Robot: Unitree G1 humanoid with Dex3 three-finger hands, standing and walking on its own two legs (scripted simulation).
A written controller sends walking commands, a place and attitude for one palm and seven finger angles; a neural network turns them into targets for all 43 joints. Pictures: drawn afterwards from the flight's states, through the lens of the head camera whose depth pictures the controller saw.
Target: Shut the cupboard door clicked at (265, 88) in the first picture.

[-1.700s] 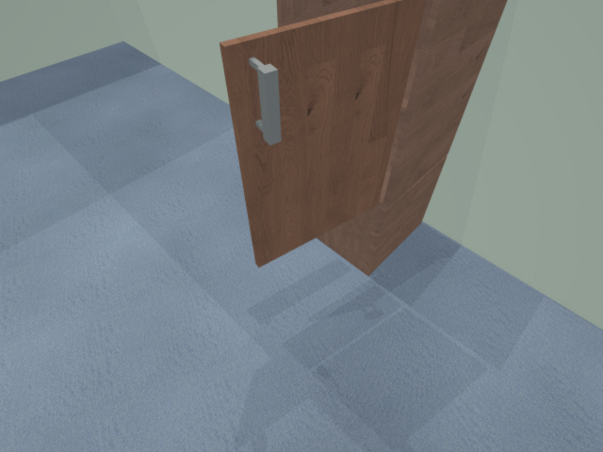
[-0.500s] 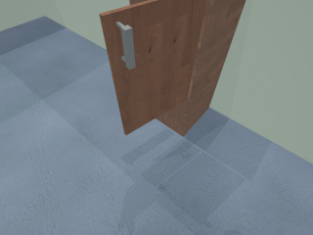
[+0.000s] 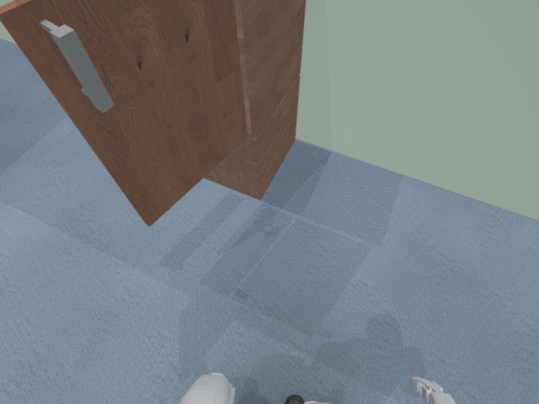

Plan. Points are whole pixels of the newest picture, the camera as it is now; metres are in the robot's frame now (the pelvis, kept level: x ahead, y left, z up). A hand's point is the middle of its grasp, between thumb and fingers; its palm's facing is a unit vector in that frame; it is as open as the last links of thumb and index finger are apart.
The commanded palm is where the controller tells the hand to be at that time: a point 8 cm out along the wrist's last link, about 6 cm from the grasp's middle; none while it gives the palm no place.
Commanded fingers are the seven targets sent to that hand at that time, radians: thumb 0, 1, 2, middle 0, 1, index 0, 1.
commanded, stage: walk to a spot facing it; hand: left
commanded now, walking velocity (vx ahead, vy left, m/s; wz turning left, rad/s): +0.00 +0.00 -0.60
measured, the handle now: (77, 67) +0.54 +0.35 +0.15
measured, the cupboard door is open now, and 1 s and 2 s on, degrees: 77 77 77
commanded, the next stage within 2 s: turn to face it in 1.84 s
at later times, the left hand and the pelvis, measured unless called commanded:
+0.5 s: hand (169, 366) +0.17 +0.20 -0.18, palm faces -0.27 -0.92 -0.29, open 7.4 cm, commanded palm none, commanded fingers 0.00 0.90 0.90 -0.20 -0.30 -0.20 -0.30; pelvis +0.01 +0.01 -0.03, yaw -18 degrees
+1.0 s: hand (257, 302) +0.29 +0.06 -0.17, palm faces -0.62 -0.75 -0.23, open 7.4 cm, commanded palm none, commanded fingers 0.00 0.90 0.90 -0.20 -0.30 -0.20 -0.30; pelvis +0.07 -0.03 -0.02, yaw -37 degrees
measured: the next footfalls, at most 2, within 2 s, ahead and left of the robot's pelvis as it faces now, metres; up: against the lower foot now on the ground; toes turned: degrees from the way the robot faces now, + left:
left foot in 0.18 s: +0.04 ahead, +0.18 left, +0.00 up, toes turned -8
right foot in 0.44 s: +0.03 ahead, -0.13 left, +0.00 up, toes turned -16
